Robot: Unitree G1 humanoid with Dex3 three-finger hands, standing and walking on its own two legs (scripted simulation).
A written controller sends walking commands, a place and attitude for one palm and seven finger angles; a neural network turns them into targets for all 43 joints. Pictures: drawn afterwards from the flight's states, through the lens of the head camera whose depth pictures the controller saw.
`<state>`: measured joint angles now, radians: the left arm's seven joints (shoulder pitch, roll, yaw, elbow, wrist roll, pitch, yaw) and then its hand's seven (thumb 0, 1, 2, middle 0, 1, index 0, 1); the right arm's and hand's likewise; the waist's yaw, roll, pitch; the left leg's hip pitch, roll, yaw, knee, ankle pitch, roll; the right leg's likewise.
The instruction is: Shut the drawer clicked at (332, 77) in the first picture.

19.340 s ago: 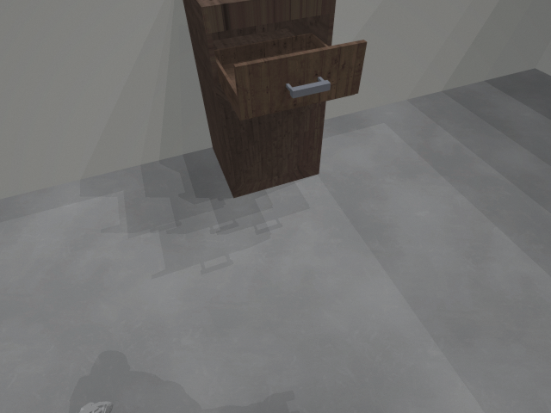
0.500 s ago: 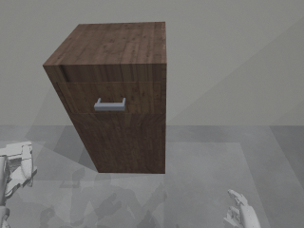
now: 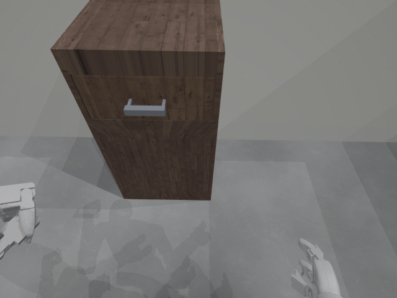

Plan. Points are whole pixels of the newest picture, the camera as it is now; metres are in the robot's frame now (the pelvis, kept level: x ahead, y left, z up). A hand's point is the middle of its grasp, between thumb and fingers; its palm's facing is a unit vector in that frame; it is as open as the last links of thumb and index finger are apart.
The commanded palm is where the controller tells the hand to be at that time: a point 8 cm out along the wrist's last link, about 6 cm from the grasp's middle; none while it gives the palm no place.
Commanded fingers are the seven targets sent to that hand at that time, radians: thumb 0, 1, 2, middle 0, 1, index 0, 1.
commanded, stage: step back with the hand held close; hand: left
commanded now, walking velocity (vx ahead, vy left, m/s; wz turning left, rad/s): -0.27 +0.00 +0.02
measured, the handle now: (146, 106) +0.67 +0.22 -0.05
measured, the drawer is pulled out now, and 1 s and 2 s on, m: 0.00 0.00 0.00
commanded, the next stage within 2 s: stop stepping back and stand still in 0.86 s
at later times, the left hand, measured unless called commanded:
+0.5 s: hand (15, 242) +0.16 +0.25 +0.16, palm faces +0.34 -0.79 -0.51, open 3.2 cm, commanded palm +0.08 +0.29 +0.18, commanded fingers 0.00 0.90 0.90 -1.40 -1.60 -1.40 -1.60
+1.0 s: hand out of the picture +0.06 +0.21 +0.17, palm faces +0.24 -0.83 -0.51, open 3.2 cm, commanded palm +0.00 +0.25 +0.18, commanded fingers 0.00 0.90 0.90 -1.40 -1.60 -1.40 -1.60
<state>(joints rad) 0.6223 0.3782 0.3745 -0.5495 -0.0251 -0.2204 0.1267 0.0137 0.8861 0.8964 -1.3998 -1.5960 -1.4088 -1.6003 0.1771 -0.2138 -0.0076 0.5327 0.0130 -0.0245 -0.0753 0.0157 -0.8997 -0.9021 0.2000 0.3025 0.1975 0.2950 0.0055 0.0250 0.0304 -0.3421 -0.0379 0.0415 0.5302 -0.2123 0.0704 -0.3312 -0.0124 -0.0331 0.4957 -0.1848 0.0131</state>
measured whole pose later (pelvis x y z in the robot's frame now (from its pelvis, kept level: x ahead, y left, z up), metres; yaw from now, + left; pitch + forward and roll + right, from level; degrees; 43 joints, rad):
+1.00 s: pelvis -0.15 -0.02 +0.01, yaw -3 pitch +4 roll -1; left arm 0.65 0.45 0.42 -0.60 -0.07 -0.26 0.08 0.01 0.88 0.90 -1.40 -1.60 -1.41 -1.60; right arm 0.15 -0.23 0.01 0.56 0.02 -0.02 -0.07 0.02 -0.90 -0.90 0.20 0.30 0.20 0.30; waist 0.01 -0.03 0.00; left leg -0.39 -0.03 0.03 0.43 -0.11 0.06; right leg -0.25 0.06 0.01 0.60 -0.36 0.04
